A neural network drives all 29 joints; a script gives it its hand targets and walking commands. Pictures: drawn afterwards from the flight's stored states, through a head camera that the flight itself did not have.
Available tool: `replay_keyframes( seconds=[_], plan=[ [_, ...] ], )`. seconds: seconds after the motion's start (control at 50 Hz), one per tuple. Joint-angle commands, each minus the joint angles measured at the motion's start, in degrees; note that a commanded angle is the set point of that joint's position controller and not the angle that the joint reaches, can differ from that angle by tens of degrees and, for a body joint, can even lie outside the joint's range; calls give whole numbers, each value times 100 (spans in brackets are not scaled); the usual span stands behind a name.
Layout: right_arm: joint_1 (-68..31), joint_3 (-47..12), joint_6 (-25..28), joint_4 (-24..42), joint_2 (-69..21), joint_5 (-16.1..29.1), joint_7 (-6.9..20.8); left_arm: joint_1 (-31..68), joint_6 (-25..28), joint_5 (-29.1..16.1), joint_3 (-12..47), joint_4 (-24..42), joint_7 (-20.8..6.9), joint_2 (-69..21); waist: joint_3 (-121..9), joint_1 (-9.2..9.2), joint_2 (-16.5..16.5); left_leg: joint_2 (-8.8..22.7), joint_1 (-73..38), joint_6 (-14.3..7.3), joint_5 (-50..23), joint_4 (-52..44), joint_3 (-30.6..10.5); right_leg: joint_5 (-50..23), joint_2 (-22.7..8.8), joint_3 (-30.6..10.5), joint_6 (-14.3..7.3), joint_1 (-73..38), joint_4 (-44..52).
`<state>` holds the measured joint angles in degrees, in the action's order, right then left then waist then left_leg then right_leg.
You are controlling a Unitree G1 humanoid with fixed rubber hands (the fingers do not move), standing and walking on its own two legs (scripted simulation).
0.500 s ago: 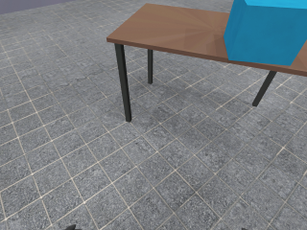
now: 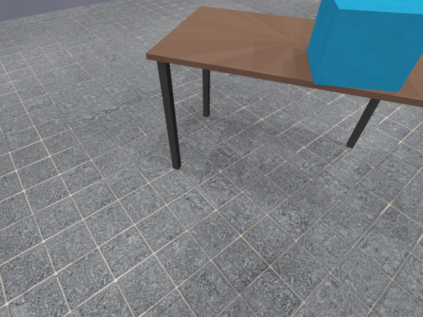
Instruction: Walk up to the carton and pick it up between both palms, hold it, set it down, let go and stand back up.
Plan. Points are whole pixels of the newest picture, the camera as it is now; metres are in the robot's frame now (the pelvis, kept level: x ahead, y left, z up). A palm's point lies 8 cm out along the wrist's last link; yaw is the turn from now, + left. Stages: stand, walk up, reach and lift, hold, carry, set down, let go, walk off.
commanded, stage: walk up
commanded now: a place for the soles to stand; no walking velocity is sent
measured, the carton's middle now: (361, 37) +1.01 -0.49 +0.11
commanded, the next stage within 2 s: none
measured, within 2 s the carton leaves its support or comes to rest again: neither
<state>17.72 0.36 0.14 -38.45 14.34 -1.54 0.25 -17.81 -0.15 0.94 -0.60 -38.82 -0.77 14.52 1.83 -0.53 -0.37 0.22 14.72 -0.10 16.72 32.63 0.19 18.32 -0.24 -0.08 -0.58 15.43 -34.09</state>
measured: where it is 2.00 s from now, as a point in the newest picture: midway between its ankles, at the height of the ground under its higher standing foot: (293, 265)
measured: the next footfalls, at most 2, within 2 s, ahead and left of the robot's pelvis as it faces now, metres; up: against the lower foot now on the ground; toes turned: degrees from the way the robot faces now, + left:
right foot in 0.32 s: +0.15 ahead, -0.27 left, +0.00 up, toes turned -14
left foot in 0.74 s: +0.37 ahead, -0.07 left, +0.00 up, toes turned -10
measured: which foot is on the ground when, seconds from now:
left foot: down 0.00-0.32, up 0.34-0.72, down 0.74-1.00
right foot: down 0.00-0.00, up 0.02-0.30, down 0.32-0.74, up 0.76-1.00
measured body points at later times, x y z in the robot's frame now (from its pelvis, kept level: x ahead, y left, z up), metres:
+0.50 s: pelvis +0.10 -0.14 -0.01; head +0.10 -0.16 +0.43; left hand +0.20 +0.12 -0.12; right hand +0.13 -0.43 -0.13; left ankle +0.13 +0.00 -0.66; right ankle +0.11 -0.26 -0.73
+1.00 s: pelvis +0.30 -0.19 +0.01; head +0.32 -0.17 +0.46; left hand +0.47 +0.03 -0.12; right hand +0.23 -0.46 -0.09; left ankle +0.33 -0.07 -0.73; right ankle +0.33 -0.36 -0.66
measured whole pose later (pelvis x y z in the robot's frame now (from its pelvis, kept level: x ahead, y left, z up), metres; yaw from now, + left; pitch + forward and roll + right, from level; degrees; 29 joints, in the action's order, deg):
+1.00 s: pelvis +0.30 -0.19 +0.01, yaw -18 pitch -2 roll +0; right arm 27.7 1.3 4.1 -39.1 15.4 -3.1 -1.2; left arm -19.1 -0.8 2.7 -2.8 -38.0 -4.2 18.1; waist 3.6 1.9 -3.9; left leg 3.9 8.7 -0.3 15.0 26.4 6.8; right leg 14.3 -3.7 -1.3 1.8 32.9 -57.2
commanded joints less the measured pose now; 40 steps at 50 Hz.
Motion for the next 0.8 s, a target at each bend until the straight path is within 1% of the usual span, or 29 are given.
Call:
replay_keyframes(
  seconds=[0.0, 0.02, 0.04, 0.06, 0.08, 0.1, 0.14, 0.18, 0.22, 0.24, 0.26, 0.28, 0.3, 0.32, 0.34, 0.36, 0.38, 0.4, 0.44, 0.46, 0.52, 0.62, 0.64, 0.68, 0.7, 0.72, 0.74, 0.76, 0.78],
  plan=[
    [982, 784, 243, 319, 1696, -394, -205, 342, -69, 302, -347, 945, -264, 667, 440, 648, 988, 2660, -1249, -1728, 3502, -2055, -3050, 1453, -76, -188, 7, 2970, -2294],
    [912, 714, 287, 245, 1538, -401, -285, 391, -120, 355, -414, 1034, -295, 788, 778, 587, 511, 3016, -1022, -1947, 3212, -2175, -3282, 1177, -407, -614, 36, 3272, -2638],
    [743, 640, 370, 220, 1332, -380, -335, 254, -122, 321, -459, 978, -296, 882, 858, 453, 63, 2863, -898, -1795, 2820, -2163, -2874, 781, -465, -789, 72, 3311, -2777],
    [535, 599, 427, 217, 1265, -387, -349, 4, -111, 282, -473, 922, -309, 804, 702, 313, 98, 2659, -908, -1602, 2478, -2105, -2357, 579, -507, -822, 125, 3153, -2783],
    [301, 574, 467, 211, 1255, -376, -351, -160, -95, 266, -472, 889, -347, 713, 538, 211, 318, 2494, -916, -1456, 2172, -2106, -1893, 437, -571, -796, 182, 2902, -2644],
    [107, 587, 497, 211, 1260, -345, -322, -193, -79, 261, -486, 844, -403, 724, 382, 201, 529, 2236, -791, -1261, 1850, -2103, -1320, 223, -596, -707, 207, 2583, -2391],
    [-88, 587, 518, 160, 1275, -291, -251, -150, -33, 175, -463, 841, -515, 556, 355, 178, 1019, 1826, -453, -1089, 1410, -2092, -369, -44, -545, -433, 223, 1945, -1841],
    [-148, 602, 516, 120, 1329, -245, -185, -23, 37, 109, -455, 871, -571, 461, 465, 184, 1292, 1659, 4, -1069, 1326, -1939, 223, -142, -579, -187, 140, 1256, -1109],
    [-101, 631, 476, 94, 1394, -251, -156, -201, 121, 98, -496, 775, -561, 484, 416, 115, 1217, 1673, 383, -1097, 1549, -1693, 398, -236, -459, 188, 42, 438, -683],
    [-107, 618, 436, 95, 1417, -252, -156, -464, 159, 130, -540, 683, -529, 539, 335, -17, 985, 1710, 567, -1094, 1666, -1440, 456, -459, -384, 374, -8, -91, -488],
    [-59, 556, 379, 100, 1316, -255, -155, -859, 201, 162, -606, 530, -473, 649, 220, -204, 487, 1605, 770, -1015, 1749, -864, 644, -505, -256, 486, -41, -664, -330],
    [155, 443, 308, 95, 1057, -266, -136, -1410, 247, 174, -716, 319, -379, 867, -22, -424, -297, 1295, 954, -859, 1596, 286, 974, -153, -9, 551, -97, -1248, -223],
    [402, 285, 246, 161, 676, -251, -67, -2065, 278, 159, -834, 141, -252, 1203, -310, -723, -1342, 797, 1268, -578, 1454, 2083, 1290, 451, 32, 139, -289, -1739, 52],
    [371, 131, 218, 558, 355, -176, 24, -2265, 303, 185, -868, 233, -135, 1734, -247, -845, -2381, 242, 2560, -244, 2392, 3637, 894, 1866, -1223, -2613, -759, -1798, 1157],
    [214, 305, 128, 802, 830, -107, 11, -1861, 231, 66, -878, 410, -76, 1983, -105, -690, -1668, 298, 2677, -195, 2245, 4122, 107, 3547, -1980, -4476, -1423, -988, 2355],
    [-71, 372, 87, 906, 1054, -90, 13, -1434, 191, -12, -844, 455, -25, 1925, 306, -553, -1088, 520, 2743, -204, 1669, 4394, -214, 4096, -2093, -4599, -1514, -461, 2638],
    [-41, 392, 99, 854, 1072, -64, 22, -1182, 188, 17, -776, 442, 23, 1794, 637, -425, -791, 659, 2855, -185, 1187, 4396, -213, 3533, -2001, -4056, -1472, -280, 2374],
    [157, 399, 123, 752, 1061, -39, 31, -1001, 196, 103, -718, 474, 61, 1630, 661, -303, -693, 771, 2720, -150, 906, 4145, -184, 2873, -1858, -3456, -1425, -111, 2086],
    [526, 427, 166, 639, 1039, -70, 75, -740, 254, 154, -560, 430, 38, 1293, 529, -98, -661, 796, 2004, -87, 632, 3471, -250, 2093, -1506, -2559, -1241, 486, 2037],
    [608, 424, 166, 609, 977, -71, 110, -686, 285, 162, -518, 382, 26, 1214, 485, -64, -672, 737, 1804, -46, 533, 3275, -171, 1852, -1416, -2285, -1236, 637, 2054],
    [488, 401, 159, 696, 819, -50, 176, -631, 350, 163, -475, 272, 22, 1159, 578, -101, -728, 710, 1779, -4, 213, 2391, -51, 1472, -1350, -1872, -1352, 580, 2059],
    [119, 432, 249, 915, 627, -61, 160, -829, 325, 136, -474, 99, -43, 1238, 478, -247, -505, 448, 1063, -99, -327, 937, 224, 802, -1174, -1432, -1233, 367, 1672],
    [188, 454, 276, 927, 610, -59, 140, -797, 302, 126, -467, 90, -63, 1253, 429, -189, -427, 374, 706, -131, -415, 668, 275, 751, -1130, -1352, -1181, 460, 1478],
    [813, 533, 359, 829, 663, -87, 52, -703, 255, 120, -374, 101, -99, 1117, 196, 161, -22, 132, -585, -218, -650, 224, 433, 544, -914, -1093, -943, 951, 640],
    [1364, 588, 403, 727, 799, -117, -25, -786, 246, 126, -287, 125, -119, 914, -67, 408, 356, 164, -1351, -315, -329, 59, 252, 251, -637, -791, -733, 1248, -371],
    [1903, 672, 441, 701, 1234, -238, -111, -1049, 251, 145, -151, 275, -153, 503, -503, 635, 1440, 1461, -2021, -715, 1233, -669, -1621, 532, -35, -145, -324, 1899, -2412],
    [1847, 745, 377, 783, 1679, -260, -176, -1227, 154, 182, -245, 439, -127, 675, -304, 457, 1622, 2729, -1963, -1273, 2507, -1854, -4153, 1735, 404, -35, -6, 2725, -3326],
    [1698, 740, 308, 670, 1596, -142, -231, -915, 12, 299, -362, 456, -74, 1079, 170, 441, 854, 2958, -1293, -1600, 3249, -2179, -4611, 1534, -3, -397, 20, 2852, -3882],
    [1477, 645, 317, 686, 1368, -77, -253, -615, -52, 292, -383, 518, -91, 1154, 638, 380, 468, 2732, -877, -1527, 2768, -2130, -3863, 971, -170, -506, 54, 2932, -4115]
  ],
)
